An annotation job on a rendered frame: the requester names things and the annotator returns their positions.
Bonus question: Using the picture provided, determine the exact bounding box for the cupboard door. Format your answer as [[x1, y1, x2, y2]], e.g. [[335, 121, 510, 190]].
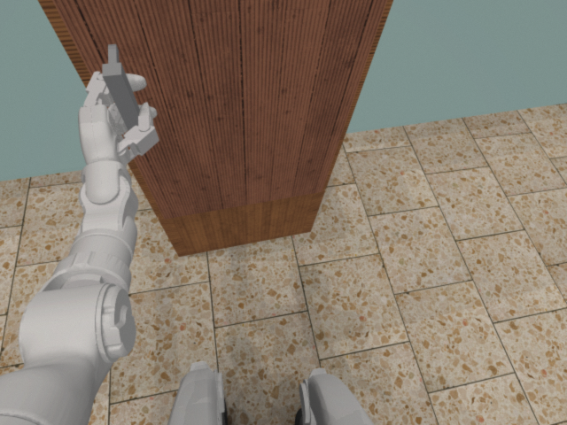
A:
[[52, 0, 387, 219]]

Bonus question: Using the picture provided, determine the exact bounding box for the handle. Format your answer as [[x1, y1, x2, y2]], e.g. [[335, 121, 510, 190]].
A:
[[102, 44, 140, 130]]

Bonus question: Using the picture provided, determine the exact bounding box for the left robot hand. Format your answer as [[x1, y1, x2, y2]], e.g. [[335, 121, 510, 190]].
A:
[[78, 71, 159, 167]]

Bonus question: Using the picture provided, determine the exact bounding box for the left robot upper arm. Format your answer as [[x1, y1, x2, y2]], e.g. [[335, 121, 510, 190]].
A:
[[0, 283, 136, 425]]

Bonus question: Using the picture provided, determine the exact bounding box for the robot right thigh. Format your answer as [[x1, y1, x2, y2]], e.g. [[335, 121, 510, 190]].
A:
[[299, 374, 374, 425]]

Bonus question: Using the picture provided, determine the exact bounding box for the robot thigh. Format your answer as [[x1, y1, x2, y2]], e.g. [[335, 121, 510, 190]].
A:
[[167, 368, 225, 425], [299, 374, 374, 425]]

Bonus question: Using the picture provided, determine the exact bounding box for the left robot forearm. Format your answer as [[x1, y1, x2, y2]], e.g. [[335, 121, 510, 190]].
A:
[[19, 160, 139, 363]]

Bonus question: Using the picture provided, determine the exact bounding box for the robot left thigh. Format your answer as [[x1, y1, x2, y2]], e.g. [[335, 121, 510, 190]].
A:
[[167, 368, 225, 425]]

